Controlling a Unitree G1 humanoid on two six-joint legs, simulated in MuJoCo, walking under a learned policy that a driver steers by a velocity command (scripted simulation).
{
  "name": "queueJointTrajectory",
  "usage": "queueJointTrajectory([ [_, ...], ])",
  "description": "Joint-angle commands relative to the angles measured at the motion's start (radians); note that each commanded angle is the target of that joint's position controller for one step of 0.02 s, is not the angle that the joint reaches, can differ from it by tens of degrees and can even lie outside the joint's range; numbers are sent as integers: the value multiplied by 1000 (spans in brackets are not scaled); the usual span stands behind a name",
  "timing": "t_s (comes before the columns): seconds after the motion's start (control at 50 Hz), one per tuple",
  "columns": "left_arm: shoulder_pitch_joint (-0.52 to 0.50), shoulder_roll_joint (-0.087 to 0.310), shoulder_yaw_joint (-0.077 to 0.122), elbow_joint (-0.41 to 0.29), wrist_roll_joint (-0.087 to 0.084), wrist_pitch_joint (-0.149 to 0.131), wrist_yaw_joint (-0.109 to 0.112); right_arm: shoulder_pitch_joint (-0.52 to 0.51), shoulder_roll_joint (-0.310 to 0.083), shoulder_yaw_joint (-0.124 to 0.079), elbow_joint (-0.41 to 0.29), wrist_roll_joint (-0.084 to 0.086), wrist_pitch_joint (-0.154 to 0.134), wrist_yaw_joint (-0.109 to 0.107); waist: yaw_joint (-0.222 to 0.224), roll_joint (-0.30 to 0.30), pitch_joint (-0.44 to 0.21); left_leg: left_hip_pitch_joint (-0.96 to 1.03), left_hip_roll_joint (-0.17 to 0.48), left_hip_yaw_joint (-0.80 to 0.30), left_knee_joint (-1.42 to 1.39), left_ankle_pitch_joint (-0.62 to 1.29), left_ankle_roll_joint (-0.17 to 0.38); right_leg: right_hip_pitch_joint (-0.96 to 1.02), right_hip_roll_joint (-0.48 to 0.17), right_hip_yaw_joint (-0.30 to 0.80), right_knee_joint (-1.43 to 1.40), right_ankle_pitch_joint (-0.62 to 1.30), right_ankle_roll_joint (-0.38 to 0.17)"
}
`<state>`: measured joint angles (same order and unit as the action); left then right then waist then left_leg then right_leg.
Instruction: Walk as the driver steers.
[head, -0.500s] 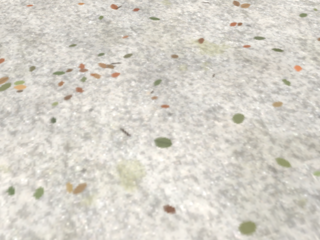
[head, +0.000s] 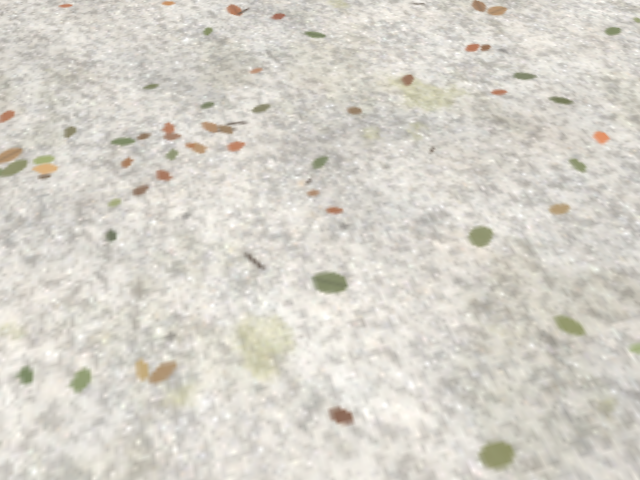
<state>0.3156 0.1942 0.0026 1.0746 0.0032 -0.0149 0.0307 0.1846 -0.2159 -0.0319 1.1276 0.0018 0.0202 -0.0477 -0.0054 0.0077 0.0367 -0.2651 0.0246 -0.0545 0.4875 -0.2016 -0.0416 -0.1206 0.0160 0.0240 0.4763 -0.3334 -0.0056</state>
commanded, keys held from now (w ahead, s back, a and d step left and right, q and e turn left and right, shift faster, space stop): no key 0.76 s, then w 0.24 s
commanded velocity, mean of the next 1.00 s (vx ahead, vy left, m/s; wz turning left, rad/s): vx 0.05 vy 0.00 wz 0.00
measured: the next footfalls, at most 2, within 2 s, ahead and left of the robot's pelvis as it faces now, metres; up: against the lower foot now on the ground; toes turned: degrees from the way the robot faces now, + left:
right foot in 1.48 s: +0.46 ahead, -0.11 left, +0.00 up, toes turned -3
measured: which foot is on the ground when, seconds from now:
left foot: down 0.00-1.00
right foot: down 0.00-1.00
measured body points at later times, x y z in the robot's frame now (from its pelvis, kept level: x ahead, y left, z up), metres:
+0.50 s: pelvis +0.00 +0.00 +0.00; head +0.01 +0.00 +0.45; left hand -0.03 +0.24 -0.16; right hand +0.02 -0.24 -0.16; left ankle +0.04 +0.15 -0.74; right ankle -0.05 -0.12 -0.74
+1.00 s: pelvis +0.05 +0.03 -0.01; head +0.05 +0.04 +0.44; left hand -0.03 +0.27 -0.17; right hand +0.06 -0.22 -0.16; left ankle +0.04 +0.13 -0.74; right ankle -0.05 -0.12 -0.74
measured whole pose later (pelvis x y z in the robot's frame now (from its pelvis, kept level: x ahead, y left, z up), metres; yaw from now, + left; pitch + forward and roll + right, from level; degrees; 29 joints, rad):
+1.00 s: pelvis +0.05 +0.03 -0.01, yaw +0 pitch +0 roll +0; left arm 0.47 0.21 0.03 1.06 -0.03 -0.04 0.03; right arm 0.30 -0.20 -0.03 1.10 0.03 -0.07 -0.01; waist 0.02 -0.03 -0.01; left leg -0.28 -0.01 0.05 0.60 -0.35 0.06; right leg -0.10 -0.03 0.04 0.54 -0.45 0.00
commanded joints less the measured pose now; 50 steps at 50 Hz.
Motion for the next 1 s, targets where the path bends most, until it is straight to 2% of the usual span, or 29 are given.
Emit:
queueJointTrajectory([
  [0.02,76,95,14,-10,-1,-5,3,26,-101,-13,-22,0,-6,-3,1,-9,19,101,1,12,-45,135,34,-148,-26,15,-117,132,-8],
  [0.76,163,55,10,6,-5,-8,7,95,-66,-4,-25,4,-7,-7,3,-9,36,87,-6,12,-33,137,41,-160,-24,0,-107,125,-2],
  [0.78,183,45,9,17,-5,-7,8,112,-52,0,-16,3,-6,-7,4,-15,13,97,-21,27,-30,40,40,-152,-17,-5,-117,25,-7],
  [0.8,188,56,14,18,-11,-4,11,114,-51,-1,-14,6,-5,-8,6,-30,30,76,-48,54,-3,-106,43,-168,-15,3,-129,-126,-23],
  [0.82,176,86,23,7,-16,-1,16,114,-57,-5,-16,11,-7,-8,9,-61,60,24,-77,85,41,-269,48,-189,-31,37,-145,-294,-52],
  [0.84,177,108,30,-5,-21,-2,19,96,-59,-7,-28,10,-15,-6,19,-88,103,-48,-86,97,84,-352,56,-209,-73,99,-181,-429,-87],
  [0.86,201,133,39,-9,-27,-8,19,62,-46,-4,-46,11,-31,0,37,-129,136,-118,-86,110,156,-334,59,-198,-143,197,-235,-512,-129],
  [0.88,205,170,53,-15,-33,-17,18,40,-24,0,-63,15,-51,10,45,-188,166,-179,-70,123,257,-251,62,-179,-237,317,-291,-540,-178],
  [0.9,193,187,62,-23,-37,-26,17,18,-20,2,-79,18,-71,20,47,-200,199,-217,-25,93,319,-216,77,-190,-308,402,-321,-515,-220],
  [0.92,166,175,61,-35,-33,-34,14,18,-21,1,-89,25,-89,31,31,-193,217,-242,1,79,320,-233,94,-178,-329,415,-318,-450,-230],
  [0.94,135,160,59,-47,-34,-39,10,39,-22,0,-90,32,-103,38,8,-185,218,-214,10,81,243,-258,111,-169,-312,373,-291,-376,-211],
  [0.96,95,150,56,-59,-40,-38,5,110,-22,-5,-68,38,-114,44,-35,-165,197,-78,-5,104,100,-219,122,-205,-264,292,-241,-316,-174],
  [0.98,80,145,55,-69,-41,-37,1,205,-32,-16,-25,35,-117,46,-66,-127,156,95,-50,132,16,-143,112,-259,-197,209,-159,-225,-142],
  [1.0,50,134,50,-86,-37,-44,-2,321,-75,-37,9,27,-118,48,-109,-35,101,249,-8,26,-40,-102,121,-327,-122,114,35,-34,-105],
])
